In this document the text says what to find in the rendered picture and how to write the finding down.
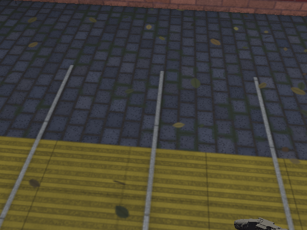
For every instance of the right robot hand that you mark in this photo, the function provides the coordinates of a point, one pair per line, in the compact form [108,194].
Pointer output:
[256,224]

